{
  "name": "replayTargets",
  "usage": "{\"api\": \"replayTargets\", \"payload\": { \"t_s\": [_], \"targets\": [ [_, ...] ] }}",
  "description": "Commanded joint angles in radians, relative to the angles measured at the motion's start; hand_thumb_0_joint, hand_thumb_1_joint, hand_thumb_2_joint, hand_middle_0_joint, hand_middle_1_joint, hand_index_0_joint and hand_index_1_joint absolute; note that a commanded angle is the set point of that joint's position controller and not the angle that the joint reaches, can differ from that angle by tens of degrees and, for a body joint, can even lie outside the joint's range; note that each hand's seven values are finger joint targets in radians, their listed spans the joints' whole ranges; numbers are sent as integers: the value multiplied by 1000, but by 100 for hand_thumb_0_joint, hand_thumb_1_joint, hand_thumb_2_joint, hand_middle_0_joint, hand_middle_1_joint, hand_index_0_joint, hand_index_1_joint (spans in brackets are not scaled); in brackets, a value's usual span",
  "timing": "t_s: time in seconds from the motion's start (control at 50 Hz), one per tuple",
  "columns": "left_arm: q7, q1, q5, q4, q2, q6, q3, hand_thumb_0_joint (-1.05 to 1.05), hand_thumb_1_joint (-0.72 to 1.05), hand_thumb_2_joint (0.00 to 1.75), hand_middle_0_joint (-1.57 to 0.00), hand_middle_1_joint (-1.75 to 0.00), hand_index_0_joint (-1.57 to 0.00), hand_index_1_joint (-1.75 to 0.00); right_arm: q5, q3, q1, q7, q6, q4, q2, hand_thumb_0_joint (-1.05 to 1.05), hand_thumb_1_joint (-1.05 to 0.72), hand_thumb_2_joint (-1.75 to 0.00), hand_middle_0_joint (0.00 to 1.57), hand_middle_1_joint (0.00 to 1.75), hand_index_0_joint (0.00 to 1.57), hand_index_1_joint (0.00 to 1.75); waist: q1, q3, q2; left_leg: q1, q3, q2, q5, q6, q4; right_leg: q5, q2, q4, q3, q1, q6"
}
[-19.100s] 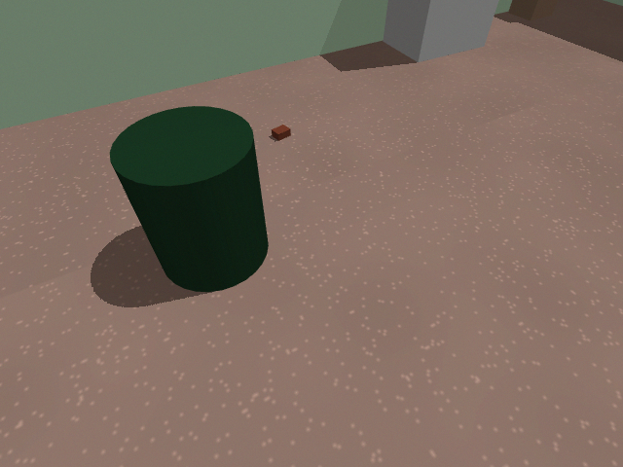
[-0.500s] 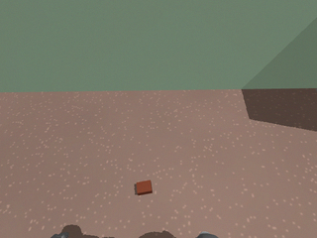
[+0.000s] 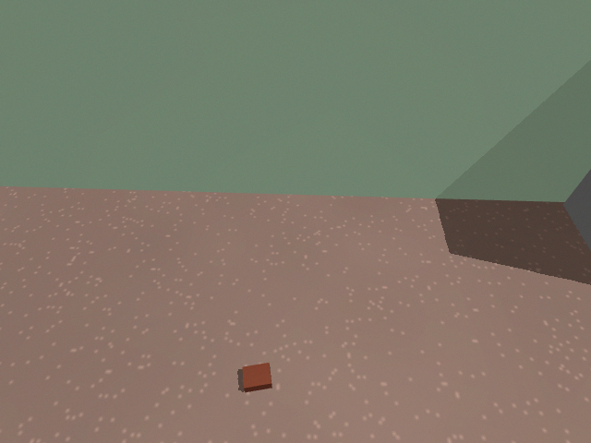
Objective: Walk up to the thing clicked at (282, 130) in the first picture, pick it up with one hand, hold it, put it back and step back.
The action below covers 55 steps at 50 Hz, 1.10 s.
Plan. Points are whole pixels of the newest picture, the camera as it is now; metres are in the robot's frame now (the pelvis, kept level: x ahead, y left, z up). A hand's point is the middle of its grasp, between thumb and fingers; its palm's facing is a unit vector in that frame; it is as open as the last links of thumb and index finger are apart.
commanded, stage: walk up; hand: left
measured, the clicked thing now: (257, 377) +0.47 +0.16 -0.75
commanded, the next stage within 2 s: none
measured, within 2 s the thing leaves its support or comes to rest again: neither
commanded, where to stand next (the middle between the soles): +0.05 -0.01 m, yaw -3 degrees
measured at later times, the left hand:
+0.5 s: hand out of the picture +0.09 +0.24 -0.15, palm faces +0.00 -0.94 -0.34, open 7.4 cm
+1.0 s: hand out of the picture +0.10 +0.24 -0.15, palm faces +0.01 -0.94 -0.34, open 7.4 cm
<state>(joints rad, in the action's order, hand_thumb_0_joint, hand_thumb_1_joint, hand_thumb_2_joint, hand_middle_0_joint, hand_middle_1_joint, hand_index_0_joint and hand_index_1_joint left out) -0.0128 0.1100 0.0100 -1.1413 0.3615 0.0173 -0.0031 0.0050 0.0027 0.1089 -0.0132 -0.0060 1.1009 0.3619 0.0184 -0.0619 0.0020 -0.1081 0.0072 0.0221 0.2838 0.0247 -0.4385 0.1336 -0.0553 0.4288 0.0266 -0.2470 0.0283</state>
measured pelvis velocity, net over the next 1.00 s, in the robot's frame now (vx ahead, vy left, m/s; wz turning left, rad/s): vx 0.00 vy -0.01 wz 0.00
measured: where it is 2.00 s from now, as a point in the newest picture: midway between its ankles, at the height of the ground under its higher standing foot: outside the picture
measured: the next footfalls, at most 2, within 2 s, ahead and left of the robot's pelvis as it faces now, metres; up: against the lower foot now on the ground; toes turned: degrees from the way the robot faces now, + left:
left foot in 1.26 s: -0.06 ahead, +0.16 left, +0.00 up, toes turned +0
right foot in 1.80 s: +0.05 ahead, -0.15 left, +0.00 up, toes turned -5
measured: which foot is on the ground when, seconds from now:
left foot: down 0.00-1.00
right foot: down 0.00-1.00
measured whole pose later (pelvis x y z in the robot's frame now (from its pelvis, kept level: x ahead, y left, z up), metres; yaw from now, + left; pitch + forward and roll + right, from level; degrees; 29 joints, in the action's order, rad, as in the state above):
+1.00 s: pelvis +0.00 -0.01 +0.00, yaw +0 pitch -2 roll +1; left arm -0.01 0.06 0.00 -1.13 0.33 0.00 0.02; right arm 0.01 0.01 0.12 -0.01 0.01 1.12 0.36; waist 0.00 -0.07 0.01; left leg -0.08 0.01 0.03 0.25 0.04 -0.37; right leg 0.12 -0.05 0.39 0.03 -0.23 0.02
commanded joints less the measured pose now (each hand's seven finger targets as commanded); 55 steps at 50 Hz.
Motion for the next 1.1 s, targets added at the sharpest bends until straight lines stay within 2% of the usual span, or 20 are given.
{"api": "replayTargets", "payload": {
  "t_s": [0.0, 0.2, 0.32, 0.42, 0.68, 0.92, 0.94, 0.96, 0.98, 1.0, 1.02, 1.04, 1.06, 1.08],
  "targets": [
    [18, -65, -3, 47, 206, 25, 40, 0, 90, 90, -20, -30, -20, -30, -9, 54, -32, 19, -16, -45, 221, 0, -90, -90, 20, 30, 20, 30, -12, 126, -9, -19, 60, 103, -247, -59, 103, -213, -91, -51, -78, 139, -43],
    [19, -94, -13, 27, 202, 21, 46, 0, 90, 90, -20, -30, -20, -30, -4, 51, -65, 13, -6, -22, 207, 0, -90, -90, 20, 30, 20, 30, -10, 78, -27, -23, 63, 93, -147, -51, 161, -66, -90, -114, -92, 117, -31],
    [19, -95, -17, 28, 202, 22, 53, 0, 90, 90, -20, -30, -20, -30, -1, 48, -67, 12, -7, -16, 205, 0, -90, -90, 20, 30, 20, 30, -9, 86, -24, -20, 56, 92, -144, -49, 166, -64, -90, -128, -94, 129, -31],
    [18, -108, -18, 36, 204, 21, 59, 0, 90, 90, -20, -30, -20, -30, 0, 45, -51, 11, -7, -11, 201, 0, -90, -90, 20, 30, 20, 30, -8, 74, -15, -39, 57, 85, -114, -45, 169, -11, -90, -140, -103, 131, -31],
    [15, -109, -17, 47, 194, 15, 62, 0, 90, 90, -20, -30, -20, -30, 2, 44, -15, 15, -13, -11, 204, 0, -90, -90, 20, 30, 20, 30, -11, 100, -10, -44, 58, 94, -147, -46, 175, -81, -84, -106, -93, 167, -36],
    [15, -102, -18, 49, 192, 12, 63, 0, 90, 90, -20, -30, -20, -30, 4, 45, -10, 15, -13, -19, 204, 0, -90, -90, 20, 30, 20, 30, -10, 72, -10, -46, 58, 93, -122, -48, 180, -33, -77, -115, -96, 139, -37],
    [25, -116, -4, 75, 264, -2, 92, 0, 90, 90, -20, -30, -20, -30, -2, 74, -34, 17, 12, -32, 270, 0, -90, -90, 20, 30, 20, 30, -6, -36, -9, -99, 58, 84, -333, -43, 76, -322, -95, -30, -95, 59, -46],
    [31, -83, 2, 87, 262, -6, 96, 0, 90, 90, -20, -30, -20, -30, -13, 72, -16, 19, 19, -48, 243, 0, -90, -90, 20, 30, 20, 30, -3, 18, -18, -73, 42, 81, -401, -39, 23, -424, -109, -2, -89, 85, -66],
    [35, -80, 2, 95, 264, -10, 96, 0, 90, 90, -20, -30, -20, -30, -15, 74, -3, 19, 24, -56, 234, 0, -90, -90, 20, 30, 20, 30, -7, 40, -45, -74, 26, 64, -383, -38, -10, -456, -125, -1, -99, 90, -80],
    [37, -59, -1, 107, 269, -10, 102, 0, 90, 90, -20, -30, -20, -30, -18, 78, -1, 20, 27, -67, 230, 0, -90, -90, 20, 30, 20, 30, -1, 90, -61, -51, 8, 44, -372, -37, -80, -499, -153, -9, -118, 100, -110],
    [40, -62, -5, 119, 290, -14, 109, 0, 90, 90, -20, -30, -20, -30, -16, 86, 7, 21, 34, -82, 226, 0, -90, -90, 20, 30, 20, 30, -3, 129, -107, -72, -6, 7, -314, -35, -174, -518, -202, -25, -168, 110, -152],
    [43, -79, -11, 141, 302, -19, 113, 0, 90, 90, -20, -30, -20, -30, -15, 92, 15, 18, 45, -92, 214, 0, -90, -90, 20, 30, 20, 30, 4, 151, -165, -101, -19, -48, -38, -29, -309, -509, -273, -55, -242, 99, -211],
    [47, -103, -26, 166, 304, -22, 117, 0, 90, 90, -20, -30, -20, -30, -6, 95, 38, 14, 60, -106, 207, 0, -90, -90, 20, 30, 20, 30, -2, 150, -211, -144, 8, -60, 250, -35, -454, -454, -340, -81, -300, 69, -270],
    [48, -112, -37, 188, 307, -25, 120, 0, 90, 90, -20, -30, -20, -30, -1, 99, 65, 8, 75, -117, 209, 0, -90, -90, 20, 30, 20, 30, -9, 151, -182, -123, 52, -37, 290, -41, -534, -338, -352, -88, -303, -7, -285]
  ]
}}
